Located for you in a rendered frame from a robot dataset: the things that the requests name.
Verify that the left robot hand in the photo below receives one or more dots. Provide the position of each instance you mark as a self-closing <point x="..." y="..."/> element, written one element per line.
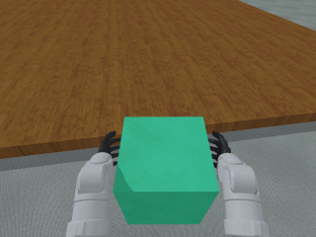
<point x="106" y="145"/>

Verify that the right robot hand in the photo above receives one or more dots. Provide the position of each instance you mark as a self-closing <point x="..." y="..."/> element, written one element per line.
<point x="222" y="145"/>

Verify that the carton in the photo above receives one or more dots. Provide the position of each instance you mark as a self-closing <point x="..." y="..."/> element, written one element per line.
<point x="165" y="172"/>

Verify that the left robot forearm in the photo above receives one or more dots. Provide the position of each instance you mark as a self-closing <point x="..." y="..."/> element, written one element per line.
<point x="91" y="200"/>

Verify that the right robot forearm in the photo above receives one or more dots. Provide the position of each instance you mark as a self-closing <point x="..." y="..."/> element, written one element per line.
<point x="243" y="210"/>

